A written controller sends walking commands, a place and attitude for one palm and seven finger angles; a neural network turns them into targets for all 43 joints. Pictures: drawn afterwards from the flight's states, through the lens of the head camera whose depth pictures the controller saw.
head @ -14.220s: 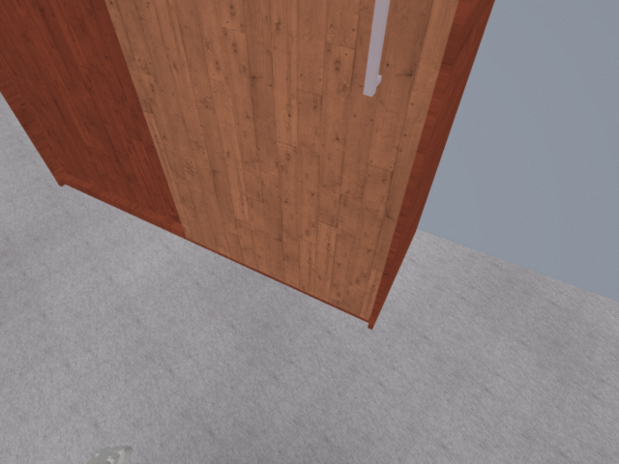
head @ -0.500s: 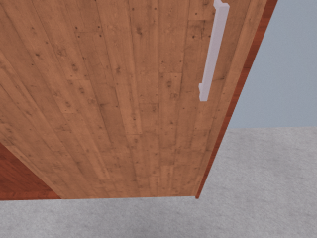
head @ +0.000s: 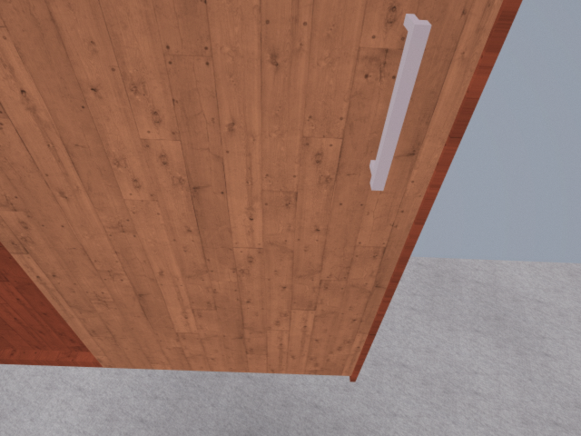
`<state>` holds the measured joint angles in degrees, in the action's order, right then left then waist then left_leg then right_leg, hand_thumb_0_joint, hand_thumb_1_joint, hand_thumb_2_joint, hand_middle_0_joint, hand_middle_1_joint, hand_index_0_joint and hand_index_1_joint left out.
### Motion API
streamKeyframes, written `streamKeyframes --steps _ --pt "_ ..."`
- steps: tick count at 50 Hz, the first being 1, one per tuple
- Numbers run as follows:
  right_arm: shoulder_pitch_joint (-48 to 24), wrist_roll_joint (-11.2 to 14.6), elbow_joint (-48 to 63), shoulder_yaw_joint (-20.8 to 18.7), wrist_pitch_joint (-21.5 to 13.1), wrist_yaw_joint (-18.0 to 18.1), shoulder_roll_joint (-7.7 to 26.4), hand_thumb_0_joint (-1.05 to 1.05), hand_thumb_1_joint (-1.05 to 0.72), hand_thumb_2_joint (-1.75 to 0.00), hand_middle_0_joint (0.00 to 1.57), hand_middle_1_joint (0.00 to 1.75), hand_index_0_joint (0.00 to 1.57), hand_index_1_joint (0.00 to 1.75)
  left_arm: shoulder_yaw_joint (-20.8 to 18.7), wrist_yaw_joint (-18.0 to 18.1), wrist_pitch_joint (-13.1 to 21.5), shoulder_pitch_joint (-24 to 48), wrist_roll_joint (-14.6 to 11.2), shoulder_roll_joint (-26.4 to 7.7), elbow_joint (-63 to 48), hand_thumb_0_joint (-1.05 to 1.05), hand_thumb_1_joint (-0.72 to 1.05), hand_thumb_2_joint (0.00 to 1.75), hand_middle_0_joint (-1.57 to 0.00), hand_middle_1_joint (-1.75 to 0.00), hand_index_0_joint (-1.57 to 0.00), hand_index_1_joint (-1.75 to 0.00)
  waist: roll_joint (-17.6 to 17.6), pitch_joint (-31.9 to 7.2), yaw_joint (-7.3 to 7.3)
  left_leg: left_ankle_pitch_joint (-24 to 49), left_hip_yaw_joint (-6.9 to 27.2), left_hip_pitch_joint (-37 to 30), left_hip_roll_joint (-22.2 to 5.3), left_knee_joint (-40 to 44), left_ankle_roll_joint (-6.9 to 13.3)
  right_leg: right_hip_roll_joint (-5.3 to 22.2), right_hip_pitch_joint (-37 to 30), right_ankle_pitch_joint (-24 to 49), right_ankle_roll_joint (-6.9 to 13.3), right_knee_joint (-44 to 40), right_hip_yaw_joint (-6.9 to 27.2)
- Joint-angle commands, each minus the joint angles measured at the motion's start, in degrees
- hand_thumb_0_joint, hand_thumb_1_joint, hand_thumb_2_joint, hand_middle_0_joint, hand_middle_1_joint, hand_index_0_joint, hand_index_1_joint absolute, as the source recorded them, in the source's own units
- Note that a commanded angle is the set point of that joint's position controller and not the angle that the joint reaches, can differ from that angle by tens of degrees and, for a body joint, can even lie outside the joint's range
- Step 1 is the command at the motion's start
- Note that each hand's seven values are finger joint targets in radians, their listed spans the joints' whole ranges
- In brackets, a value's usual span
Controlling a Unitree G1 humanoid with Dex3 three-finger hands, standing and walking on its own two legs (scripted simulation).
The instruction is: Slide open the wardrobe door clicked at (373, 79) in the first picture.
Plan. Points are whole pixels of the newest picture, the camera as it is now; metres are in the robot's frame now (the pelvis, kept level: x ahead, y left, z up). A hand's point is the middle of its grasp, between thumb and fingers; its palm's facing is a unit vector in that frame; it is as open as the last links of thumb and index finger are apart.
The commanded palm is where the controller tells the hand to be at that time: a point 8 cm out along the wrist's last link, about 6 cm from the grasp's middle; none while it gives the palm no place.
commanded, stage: look again from close up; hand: right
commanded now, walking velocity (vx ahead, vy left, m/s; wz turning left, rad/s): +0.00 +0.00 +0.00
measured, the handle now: (392, 111) +0.47 -0.09 +0.25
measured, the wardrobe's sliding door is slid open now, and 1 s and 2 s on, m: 0.00 0.00 0.00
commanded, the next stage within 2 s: raise the hand with hooked fingers in 0.56 s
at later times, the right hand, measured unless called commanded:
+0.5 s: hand out of the picture -0.03 -0.19 -0.17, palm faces +0.01 +0.98 -0.21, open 7.4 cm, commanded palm none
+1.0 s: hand (454, 419) +0.17 -0.18 +0.02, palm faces -0.08 +1.00 -0.05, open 8.2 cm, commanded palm +0.11 -0.25 +0.01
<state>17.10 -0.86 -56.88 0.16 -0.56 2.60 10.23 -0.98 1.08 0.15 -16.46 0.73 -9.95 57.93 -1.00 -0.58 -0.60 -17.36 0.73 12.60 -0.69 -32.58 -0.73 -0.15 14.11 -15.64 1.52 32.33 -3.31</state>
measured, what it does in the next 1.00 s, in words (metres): stands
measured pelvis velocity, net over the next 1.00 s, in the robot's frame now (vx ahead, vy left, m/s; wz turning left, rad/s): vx -0.02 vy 0.01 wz -0.02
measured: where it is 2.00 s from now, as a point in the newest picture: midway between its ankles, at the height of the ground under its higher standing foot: outside the picture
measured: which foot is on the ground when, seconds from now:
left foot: down 0.00-1.00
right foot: down 0.00-1.00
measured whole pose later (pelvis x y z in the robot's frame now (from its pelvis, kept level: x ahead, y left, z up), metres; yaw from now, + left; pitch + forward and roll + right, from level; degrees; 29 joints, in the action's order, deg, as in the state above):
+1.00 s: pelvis -0.02 +0.01 -0.04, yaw -1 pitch +4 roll +0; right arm 25.0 15.1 -3.3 -9.9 -23.0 -20.6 15.0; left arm -2.2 -1.0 13.8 -9.2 -1.9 -15.0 29.4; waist 1.7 -6.3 -1.7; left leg -23.5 -0.5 30.4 -0.4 -50.1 -0.3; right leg 0.5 32.4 -21.1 1.1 49.8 -2.1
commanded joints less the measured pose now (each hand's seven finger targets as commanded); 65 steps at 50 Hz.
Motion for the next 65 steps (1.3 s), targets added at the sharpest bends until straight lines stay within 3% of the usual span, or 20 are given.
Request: streamKeyframes --steps 1,11,32,33,34,35,36,37,38,39,43,45,46,49,51,53,54,58,60,65 --pt "3.3 -0.3 3.1 -1.5 -0.3 0.4 6.7 0.00 -0.90 -0.90 0.20 0.30 0.20 0.30 -1.2 0.2 0.8 -1.2 0.1 -5.9 -3.3 0.00 0.90 0.90 -0.20 -0.30 -0.20 -0.30 0.6 6.2 0.38 4.2 4.5 4.8 -4.0 7.2 2.6 5.2 2.0 1.9 0.4 -8.4 7.1" --pt "3.3 -0.5 3.8 -1.6 -0.2 0.0 6.9 0.00 -0.90 -0.90 0.20 0.30 0.20 0.30 -1.4 -0.2 0.4 -1.2 0.1 -6.4 -3.3 0.00 0.90 0.90 -0.20 -0.30 -0.20 -0.30 1.1 5.5 -0.14 -2.7 4.8 6.2 -4.4 10.1 2.4 5.1 2.4 -4.9 0.2 -10.3 7.7" --pt "5.7 -0.4 0.3 -1.2 -0.4 0.0 4.8 0.00 -0.90 -0.90 0.20 0.30 0.20 0.30 -1.2 -0.1 0.4 -2.8 -0.1 -5.2 0.4 0.00 0.90 0.90 -0.20 -0.30 -0.20 -0.30 -0.4 5.7 -0.05 -1.7 4.0 5.5 -4.5 10.1 2.1 5.9 2.4 -5.6 0.1 -12.7 8.7" --pt "9.5 -0.8 -2.4 -1.0 -0.6 1.6 5.9 0.00 -0.90 -0.90 0.20 0.30 0.20 0.30 -0.9 -0.5 0.6 3.2 -0.4 -6.8 -2.9 0.00 0.90 0.90 -0.20 -0.30 -0.20 -0.30 7.4 2.9 3.17 2.7 2.9 1.6 -5.5 10.9 1.8 5.2 4.1 -4.3 -1.5 -1.6 3.2" --pt "-31.1 11.7 87.5 -21.2 -13.0 2.4 31.9 0.00 -0.88 -0.89 0.20 0.32 0.20 0.32 -3.4 6.1 9.7 2.8 0.7 -16.8 -20.0 0.00 0.90 0.90 -0.20 -0.30 -0.20 -0.30 -9.6 -21.5 -5.20 11.6 -2.2 -1.2 -1.7 7.1 0.8 -0.2 -15.4 6.0 -2.1 -5.5 3.6" --pt "-11.8 7.6 81.0 -7.1 -10.9 4.4 16.3 0.00 -0.85 -0.88 0.20 0.33 0.20 0.33 2.5 7.1 16.2 4.6 -1.7 -8.9 -19.5 0.00 0.90 0.90 -0.20 -0.30 -0.20 -0.30 -11.9 -24.6 -0.01 4.8 -5.1 -2.8 -0.3 2.3 3.1 1.5 -12.8 4.3 -2.4 -10.4 2.0" --pt "8.4 7.6 58.8 -1.8 -3.3 5.4 1.0 0.00 -0.83 -0.87 0.21 0.34 0.21 0.34 1.9 5.5 19.1 6.1 -2.9 -6.8 -16.6 0.00 0.90 0.90 -0.20 -0.30 -0.20 -0.30 -4.1 -11.6 -0.06 0.8 -6.7 4.6 0.8 1.5 2.7 3.3 -3.8 -4.6 -2.9 -12.1 4.6" --pt "4.3 10.9 68.3 0.5 -3.5 4.6 0.1 0.00 -0.81 -0.86 0.21 0.36 0.21 0.36 1.2 5.1 20.2 5.7 -4.1 -9.8 -19.4 0.00 0.90 0.90 -0.20 -0.30 -0.20 -0.30 -2.7 -3.1 -1.23 -1.8 -6.9 6.9 0.6 2.5 1.9 2.7 1.5 -10.1 -2.2 -11.5 6.4" --pt "1.6 11.2 71.8 -1.6 -6.2 3.5 3.2 0.00 -0.78 -0.85 0.21 0.37 0.21 0.37 0.4 4.9 21.3 7.2 -3.8 -11.4 -21.0 0.00 0.90 0.90 -0.20 -0.30 -0.20 -0.30 -2.3 0.5 -1.64 -5.7 -6.2 8.6 0.5 3.1 2.0 2.0 4.3 -13.6 -2.1 -10.3 6.8" --pt "5.4 11.1 65.2 -2.3 -8.1 2.4 1.9 0.00 -0.76 -0.84 0.21 0.39 0.21 0.39 -0.1 4.3 21.6 7.3 -3.1 -11.2 -21.5 0.00 0.90 0.90 -0.20 -0.30 -0.20 -0.30 2.2 7.6 -2.85 -8.5 -6.9 12.3 0.8 3.4 2.0 1.2 8.5 -15.3 -2.1 -8.4 7.6" --pt "21.9 13.8 50.5 -9.5 -23.9 -11.7 3.0 0.00 -0.67 -0.80 0.22 0.45 0.22 0.45 -3.1 -0.8 19.7 8.9 -0.9 -11.9 -28.0 0.00 0.90 0.90 -0.20 -0.30 -0.20 -0.30 9.7 2.9 2.78 -13.9 -6.9 19.5 1.3 -4.8 2.7 -0.1 18.9 -10.6 -3.2 4.0 4.2" --pt "25.6 14.1 48.2 -13.6 -28.2 -21.1 8.6 0.00 -0.62 -0.78 0.22 0.48 0.22 0.48 -4.3 -3.1 17.4 10.5 -1.5 -13.0 -33.2 0.00 0.90 0.90 -0.20 -0.30 -0.20 -0.30 4.9 0.5 3.62 -9.7 -4.7 17.4 0.7 -6.6 3.7 -0.9 19.2 -6.6 -3.0 8.3 2.5" --pt "24.8 14.8 50.8 -16.0 -27.2 -23.9 11.5 0.00 -0.60 -0.77 0.22 0.50 0.22 0.50 -4.3 -2.9 16.6 11.6 -2.4 -12.8 -35.7 0.00 0.90 0.90 -0.20 -0.30 -0.20 -0.30 6.1 -1.7 4.73 -9.1 -3.6 17.5 0.5 -7.7 3.5 -1.0 21.0 -6.5 -2.2 9.1 1.8" --pt "20.3 20.7 62.7 -20.3 -21.2 -25.8 12.4 0.00 -0.53 -0.74 0.23 0.54 0.23 0.54 -3.6 -1.3 15.1 12.0 -3.4 -11.9 -40.6 0.00 0.90 0.90 -0.20 -0.30 -0.20 -0.30 0.8 -7.3 5.48 -8.6 -3.4 17.2 1.0 -9.0 2.8 -0.9 19.1 -6.3 -1.3 9.4 2.4" --pt "15.0 22.8 73.3 -22.0 -20.7 -23.8 13.0 0.00 -0.48 -0.72 0.23 0.57 0.23 0.57 -3.1 -0.2 15.0 10.2 -3.0 -11.0 -41.1 0.00 0.90 0.90 -0.20 -0.30 -0.20 -0.30 -1.8 -10.0 3.90 -5.7 -2.9 17.4 1.3 -9.1 2.5 -0.4 16.8 -3.7 -0.9 10.9 3.3" --pt "9.0 22.1 83.7 -19.7 -23.3 -21.8 13.3 0.00 -0.43 -0.70 0.23 0.60 0.23 0.60 -2.8 0.3 15.6 7.9 -2.5 -10.9 -40.2 0.00 0.90 0.90 -0.20 -0.30 -0.20 -0.30 -7.0 -11.0 1.18 0.5 -2.8 18.6 1.7 -9.8 2.5 0.2 13.5 0.7 -0.2 12.9 4.1" --pt "3.8 21.3 87.1 -18.4 -24.9 -21.3 14.4 0.00 -0.41 -0.69 0.24 0.62 0.24 0.62 -2.4 0.6 15.8 6.6 -1.9 -11.3 -39.0 0.00 0.90 0.90 -0.20 -0.30 -0.20 -0.30 -6.3 -10.0 -0.86 1.7 -2.7 19.7 2.1 -10.4 2.4 0.5 13.5 1.3 0.2 14.0 4.7" --pt "0.0 20.2 83.8 -15.3 -26.0 -23.8 14.6 0.00 -0.32 -0.65 0.24 0.68 0.24 0.68 -1.5 1.7 17.9 6.3 -3.1 -12.0 -35.1 0.00 0.90 0.90 -0.20 -0.30 -0.20 -0.30 -8.5 -7.6 -3.15 -1.5 -2.4 21.8 2.0 -7.9 2.2 1.0 11.6 -2.0 0.4 13.8 6.3" --pt "-0.8 20.1 80.3 -16.2 -22.2 -25.7 16.3 0.00 -0.27 -0.63 0.25 0.70 0.25 0.70 -1.1 2.7 18.3 7.0 -3.8 -12.4 -34.2 0.00 0.90 0.90 -0.20 -0.30 -0.20 -0.30 -7.0 -6.8 -2.73 -3.2 -1.5 19.8 1.7 -5.3 2.0 0.9 11.4 -3.5 0.5 12.4 6.5" --pt "2.5 22.3 73.6 -24.9 -11.0 -27.5 21.7 0.00 -0.15 -0.58 0.25 0.78 0.25 0.78 0.2 4.2 18.7 9.8 -4.3 -11.3 -34.4 0.00 0.90 0.90 -0.20 -0.30 -0.20 -0.30 -2.9 -9.3 1.63 -1.2 -0.9 11.1 0.4 -1.0 1.6 0.7 9.9 0.0 0.3 8.0 6.2"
